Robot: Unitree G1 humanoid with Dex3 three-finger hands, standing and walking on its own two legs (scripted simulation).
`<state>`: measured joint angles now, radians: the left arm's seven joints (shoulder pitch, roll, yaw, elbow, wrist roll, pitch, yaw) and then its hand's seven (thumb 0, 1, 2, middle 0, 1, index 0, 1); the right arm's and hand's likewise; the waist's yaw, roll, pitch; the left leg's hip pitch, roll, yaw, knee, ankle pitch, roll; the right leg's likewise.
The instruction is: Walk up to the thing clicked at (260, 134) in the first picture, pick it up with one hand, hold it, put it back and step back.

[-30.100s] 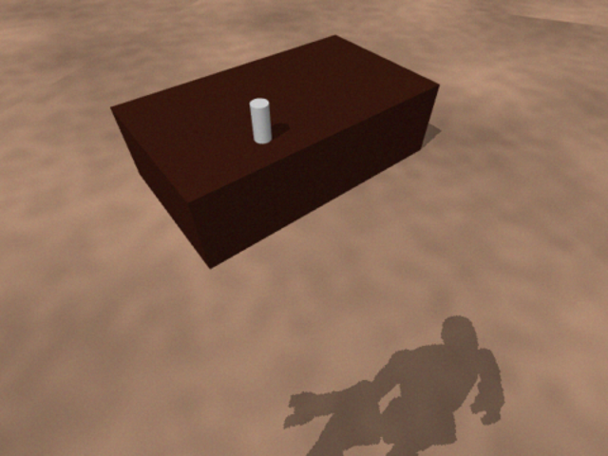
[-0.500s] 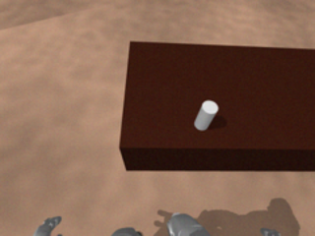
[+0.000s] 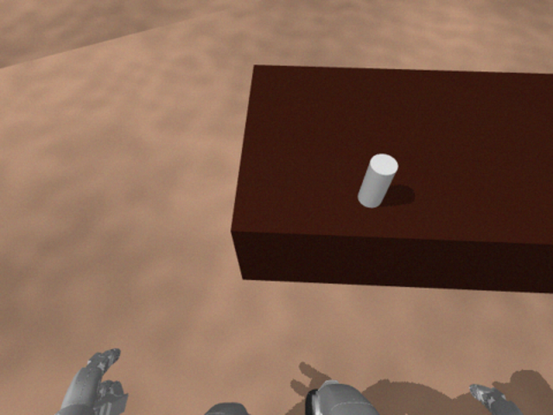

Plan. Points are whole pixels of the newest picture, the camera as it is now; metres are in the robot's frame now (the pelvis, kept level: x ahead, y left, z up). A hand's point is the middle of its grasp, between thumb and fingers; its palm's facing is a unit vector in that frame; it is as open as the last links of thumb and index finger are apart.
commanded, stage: step back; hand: right
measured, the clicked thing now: (376, 182) +0.69 -0.27 -0.29
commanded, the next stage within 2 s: none
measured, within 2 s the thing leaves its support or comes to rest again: neither
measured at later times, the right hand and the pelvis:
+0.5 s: hand out of the picture -0.01 -0.32 -0.14, palm faces +0.04 +0.92 -0.38, open 7.4 cm; pelvis -0.13 -0.04 +0.00, yaw -5 degrees
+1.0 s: hand out of the picture -0.17 -0.33 -0.12, palm faces -0.02 +0.90 -0.43, open 7.4 cm; pelvis -0.28 -0.06 +0.01, yaw -3 degrees
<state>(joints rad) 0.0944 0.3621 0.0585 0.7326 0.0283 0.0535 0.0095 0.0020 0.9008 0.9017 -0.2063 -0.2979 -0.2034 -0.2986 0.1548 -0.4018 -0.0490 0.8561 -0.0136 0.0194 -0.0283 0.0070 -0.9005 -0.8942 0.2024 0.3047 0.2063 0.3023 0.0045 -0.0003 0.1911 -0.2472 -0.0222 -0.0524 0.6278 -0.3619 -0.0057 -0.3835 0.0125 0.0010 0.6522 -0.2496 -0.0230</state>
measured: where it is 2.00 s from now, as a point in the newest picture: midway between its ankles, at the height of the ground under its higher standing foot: outside the picture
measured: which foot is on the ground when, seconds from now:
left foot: down 0.00-0.40, up 0.42-0.70, down 0.72-1.00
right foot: down 0.00-0.02, up 0.04-0.36, down 0.38-0.74, up 0.76-1.00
